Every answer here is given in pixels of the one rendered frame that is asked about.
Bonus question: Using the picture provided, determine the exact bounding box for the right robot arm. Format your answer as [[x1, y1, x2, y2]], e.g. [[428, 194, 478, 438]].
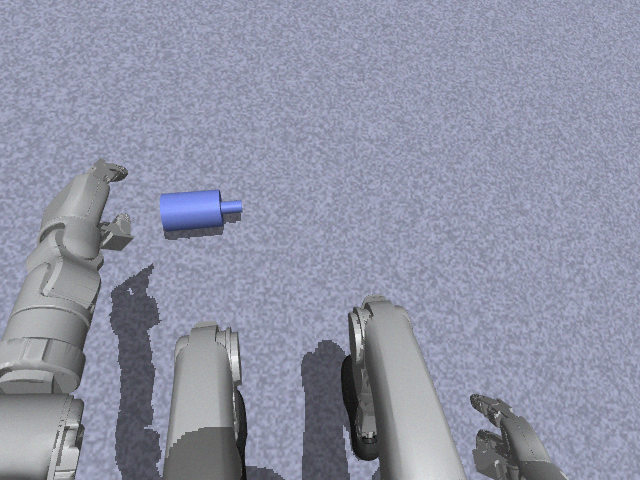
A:
[[518, 461, 569, 480]]

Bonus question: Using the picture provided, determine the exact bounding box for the right robot foot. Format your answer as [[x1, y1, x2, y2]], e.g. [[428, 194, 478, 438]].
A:
[[341, 354, 379, 461]]

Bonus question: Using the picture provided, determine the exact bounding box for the right robot hand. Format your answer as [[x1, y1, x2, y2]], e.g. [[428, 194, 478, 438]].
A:
[[470, 394, 552, 480]]

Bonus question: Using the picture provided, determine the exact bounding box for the left robot hand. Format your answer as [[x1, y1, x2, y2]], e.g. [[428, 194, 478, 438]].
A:
[[40, 158, 134, 251]]

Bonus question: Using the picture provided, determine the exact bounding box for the bottle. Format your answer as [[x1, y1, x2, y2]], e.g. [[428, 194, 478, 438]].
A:
[[160, 190, 242, 232]]

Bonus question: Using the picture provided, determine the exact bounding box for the left robot arm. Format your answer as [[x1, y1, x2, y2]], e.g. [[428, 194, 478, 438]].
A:
[[0, 216, 104, 480]]

